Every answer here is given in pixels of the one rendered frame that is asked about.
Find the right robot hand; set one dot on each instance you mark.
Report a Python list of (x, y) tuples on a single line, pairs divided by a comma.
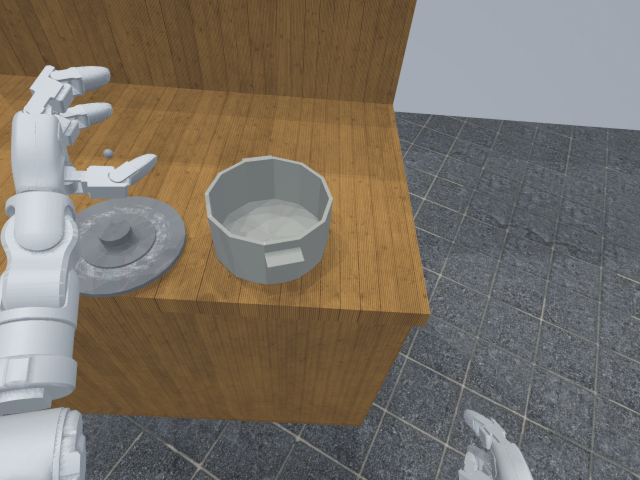
[(505, 461)]

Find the robot left upper arm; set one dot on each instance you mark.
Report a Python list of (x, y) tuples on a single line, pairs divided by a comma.
[(43, 445)]

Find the pot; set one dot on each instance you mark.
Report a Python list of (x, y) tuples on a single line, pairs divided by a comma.
[(269, 218)]

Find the lid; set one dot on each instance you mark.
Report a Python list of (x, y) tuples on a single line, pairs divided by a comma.
[(156, 244)]

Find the left robot hand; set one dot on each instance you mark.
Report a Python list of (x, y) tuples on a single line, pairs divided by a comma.
[(45, 127)]

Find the left robot forearm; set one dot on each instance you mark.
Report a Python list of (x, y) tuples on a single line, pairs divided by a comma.
[(39, 299)]

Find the table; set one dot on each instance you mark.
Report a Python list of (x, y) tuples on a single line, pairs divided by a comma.
[(203, 84)]

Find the knob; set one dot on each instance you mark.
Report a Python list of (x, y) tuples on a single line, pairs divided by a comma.
[(114, 232)]

